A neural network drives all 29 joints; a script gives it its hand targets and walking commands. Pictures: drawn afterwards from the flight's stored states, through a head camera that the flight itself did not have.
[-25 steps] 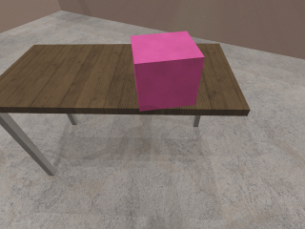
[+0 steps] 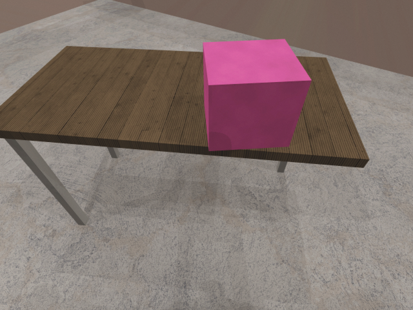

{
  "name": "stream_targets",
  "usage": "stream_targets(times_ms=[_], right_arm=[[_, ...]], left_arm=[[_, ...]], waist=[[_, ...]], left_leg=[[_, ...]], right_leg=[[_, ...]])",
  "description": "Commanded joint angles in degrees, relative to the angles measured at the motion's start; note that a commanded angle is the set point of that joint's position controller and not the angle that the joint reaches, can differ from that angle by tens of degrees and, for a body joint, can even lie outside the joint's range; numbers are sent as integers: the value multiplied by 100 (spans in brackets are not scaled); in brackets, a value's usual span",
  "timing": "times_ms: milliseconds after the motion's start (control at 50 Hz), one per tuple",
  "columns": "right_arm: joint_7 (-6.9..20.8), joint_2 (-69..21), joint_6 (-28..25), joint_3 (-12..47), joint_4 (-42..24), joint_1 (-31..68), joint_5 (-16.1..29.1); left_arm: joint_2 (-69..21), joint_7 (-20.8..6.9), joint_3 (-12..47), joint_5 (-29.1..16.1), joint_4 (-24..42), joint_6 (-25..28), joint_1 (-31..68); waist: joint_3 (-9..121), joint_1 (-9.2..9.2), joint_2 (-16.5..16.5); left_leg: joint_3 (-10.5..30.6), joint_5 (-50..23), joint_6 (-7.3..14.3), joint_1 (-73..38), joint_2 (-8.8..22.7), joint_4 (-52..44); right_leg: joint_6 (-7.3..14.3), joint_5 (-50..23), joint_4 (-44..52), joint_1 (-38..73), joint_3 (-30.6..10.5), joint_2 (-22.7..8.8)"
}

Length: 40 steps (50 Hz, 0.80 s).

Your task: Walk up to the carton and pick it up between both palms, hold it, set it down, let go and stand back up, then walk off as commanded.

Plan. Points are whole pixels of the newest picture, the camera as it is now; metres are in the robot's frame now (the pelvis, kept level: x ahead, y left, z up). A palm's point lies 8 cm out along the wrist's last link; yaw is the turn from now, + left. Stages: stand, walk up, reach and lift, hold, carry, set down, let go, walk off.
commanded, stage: walk up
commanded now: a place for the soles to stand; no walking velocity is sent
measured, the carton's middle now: (246, 95) +0.66 -0.09 +0.06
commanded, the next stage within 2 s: none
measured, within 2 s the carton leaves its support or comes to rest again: neither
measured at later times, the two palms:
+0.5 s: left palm out of the picture +0.12 +0.36 -0.08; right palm out of the picture +0.13 -0.28 -0.09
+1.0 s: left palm out of the picture +0.14 +0.34 -0.07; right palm out of the picture +0.10 -0.31 -0.08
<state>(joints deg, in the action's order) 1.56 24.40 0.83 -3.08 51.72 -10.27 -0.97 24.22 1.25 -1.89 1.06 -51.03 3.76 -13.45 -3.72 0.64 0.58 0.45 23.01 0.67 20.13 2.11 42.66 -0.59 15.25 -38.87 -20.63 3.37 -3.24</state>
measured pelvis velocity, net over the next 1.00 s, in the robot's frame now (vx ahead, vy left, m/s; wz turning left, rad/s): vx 0.04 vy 0.01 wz -0.08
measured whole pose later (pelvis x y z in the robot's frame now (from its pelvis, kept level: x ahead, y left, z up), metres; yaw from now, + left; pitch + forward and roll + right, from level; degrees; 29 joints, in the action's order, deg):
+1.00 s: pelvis +0.04 +0.01 +0.02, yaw -5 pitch -2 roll +0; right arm 1.7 22.5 -2.4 -4.3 57.0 -8.8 -1.8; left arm 24.9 -2.2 -2.4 2.8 -56.2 -0.1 -10.0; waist -2.7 -0.3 0.1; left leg -6.4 16.3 0.1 7.5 4.0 26.1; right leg 1.4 23.7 -44.3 -19.8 -1.5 -1.1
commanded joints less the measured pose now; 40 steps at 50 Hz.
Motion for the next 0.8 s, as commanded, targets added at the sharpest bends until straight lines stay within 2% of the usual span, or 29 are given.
stream_targets(times_ms=[0, 20, 40, 60, 80, 100, 120, 140, 160, 180, 200, 220, 240, 260, 280, 300, 320, 340, 380, 400, 420, 480, 500, 540, 620, 660, 700, 760, 780], right_arm=[[2, 947, -82, -249, -143, -158, 17], [-3, 986, -127, -300, -86, -293, -28], [-10, 1094, -147, -347, -15, -262, -88], [-32, 1459, -196, -386, -131, -98, -147], [-19, 1737, -195, -413, -171, 136, -118], [-19, 1591, -181, -373, -180, 402, -111], [-21, 1328, -172, -271, -237, 649, -111], [-12, 1118, -156, -207, -184, 675, -43], [-27, 911, -145, -155, -199, 739, -10], [-26, 856, -139, -159, -187, 641, -3], [-22, 904, -128, -176, -141, 396, 8], [-25, 921, -119, -171, -96, 262, 22], [-16, 980, -133, -186, -13, 291, -21], [-29, 1103, -156, -219, -71, 355, -28], [-16, 1251, -196, -252, 43, 404, -43], [-14, 1282, -211, -259, 6, 581, -90], [-26, 1301, -165, -250, -22, 673, -46], [-36, 1132, -156, -211, -47, 761, -42], [-38, 1082, -137, -192, -24, 702, -36], [-47, 1019, -136, -207, -18, 685, -2], [-60, 1149, -121, -230, -8, 706, -21], [-40, 1051, -78, -231, 12, 800, -8], [-33, 1104, -74, -220, 17, 795, 11], [-10, 1007, -73, -227, -13, 834, -28], [-6, 993, -44, -230, 162, 972, -42], [4, 908, -57, -175, 183, 975, -13], [5, 967, -57, -219, 198, 1069, -74], [5, 990, -28, -189, 182, 1064, -18], [13, 952, -43, -195, 178, 1048, -32]], left_arm=[[1641, 40, -425, 38, 274, 103, 334], [1465, 19, -349, 24, 239, 54, 487], [1338, -11, -307, 8, 212, 33, 513], [1021, -27, -243, -25, 223, -14, 394], [1000, 9, -209, -52, 148, -57, 317], [1100, 16, -251, -63, 70, -51, 67], [994, -5, -205, -64, 8, 7, 51], [954, 12, -191, -51, -47, 71, -8], [1090, 38, -200, -20, -200, 145, -193], [1395, 68, -300, 8, -184, 181, -134], [1664, 55, -357, -16, -139, 153, -107], [1669, 43, -381, -20, -74, 131, 289], [1548, 34, -293, -24, -80, 95, 381], [1350, 21, -238, -38, -43, 71, 390], [1193, 9, -178, -41, -36, 40, 582], [1043, 17, -152, -61, -47, 0, 532], [1025, 24, -115, -60, -221, -7, 277], [1097, 25, -138, -33, -221, 12, 298], [1212, 14, -148, -41, -239, 34, 279], [1306, 35, -189, -30, -248, 39, 293], [1281, 36, -166, -58, -263, 41, 255], [1326, 76, -144, -58, -311, 5, 345], [1222, 68, -122, -53, -282, 4, 581], [1210, 49, -156, 12, -300, -28, 588], [1277, 40, -154, -31, -410, -33, 603], [1165, 42, -122, -3, -405, -15, 777], [1142, 40, -115, -25, -490, -50, 605], [1189, 30, -134, -4, -510, -52, 774], [1239, 17, -135, 33, -516, -38, 667]], waist=[[136, 105, -577], [-42, 241, -651], [52, 216, -516], [251, 191, 462], [301, 89, 915], [290, -38, 647], [50, -227, 521], [166, -243, 435], [430, -312, 132], [510, -233, -258], [661, -98, -453], [554, 29, -424], [570, 79, -299], [503, 103, -163], [543, 64, -98], [446, -72, 163], [383, -162, 197], [430, -191, 13], [648, -173, 121], [754, -131, -20], [832, -81, 376], [914, -76, -103], [704, -56, 15], [655, -73, -149], [613, -83, 243], [477, -26, 58], [465, -71, 490], [405, -51, 93], [535, -44, -253]], left_leg=[[62, 117, 230, -152, 135, -329], [80, -225, 252, -511, 150, -869], [292, -255, 315, -762, 215, -1392], [1630, 670, 609, -796, 929, -2136], [2216, 1516, 991, -266, 1455, -2696], [1982, 1428, 1156, 9, 1492, -2508], [1412, 487, 955, 156, 1089, -2130], [788, -647, 752, 98, 805, -1638], [296, -1482, 449, 218, 569, -1055], [126, -1743, 232, 269, 330, -633], [40, -1020, 138, 95, 213, -420], [115, -517, 168, -91, 152, -674], [136, -581, 223, -544, 282, -933], [479, -644, 332, -795, 462, -1375], [833, -895, 405, -793, 777, -1770], [843, -1128, 567, -675, 956, -1899], [834, -1051, 694, -478, 990, -1867], [603, -1259, 644, -358, 863, -1682], [271, -1477, 339, -270, 582, -1508], [116, -1943, 277, -616, 544, -1398], [38, -1877, 298, -763, 509, -1324], [64, -1870, 303, -960, 557, -1406], [162, -1386, 331, -720, 546, -1562], [196, -1292, 319, -722, 570, -1768], [41, -1069, 184, -868, 538, -1852], [124, -1269, 201, -839, 572, -1990], [50, -1006, 272, -837, 579, -2074], [1, -752, 195, -761, 539, -2108], [8, -921, 229, -954, 541, -2021]], right_leg=[[1018, 750, 1612, -157, -1660, -1342], [748, 623, 1398, -441, -1197, -1015], [586, 576, 1030, -655, -880, -738], [308, 783, 200, -996, -372, -155], [206, 1281, -366, -607, 46, 211], [243, 1239, -357, -209, -99, 126], [258, 881, 149, 78, -40, 174], [280, 314, 850, 601, -156, 122], [373, -724, 1137, 1118, -662, -294], [633, -1039, 1241, 1138, -1441, -755], [857, -467, 1502, 855, -1903, -1128], [1001, -333, 1487, 603, -1926, -1262], [883, -399, 1296, 286, -1570, -1099], [596, -681, 1057, -5, -1100, -676], [367, -754, 611, 172, -511, -227], [202, -522, 417, 259, -98, 50], [203, -293, 491, 422, -113, 79], [285, -476, 684, 730, -260, -46], [383, -1154, 951, 1143, -604, -350], [401, -1795, 830, 1098, -753, -478], [382, -1894, 857, 963, -632, -414], [398, -1868, 892, 1032, -615, -445], [333, -1271, 979, 921, -615, -349], [316, -1360, 1032, 974, -557, -350], [300, -1124, 1251, 954, -665, -436], [283, -1250, 1230, 928, -602, -373], [235, -1072, 1344, 923, -541, -286], [282, -1078, 1432, 1081, -651, -356], [277, -1240, 1455, 983, -581, -377]])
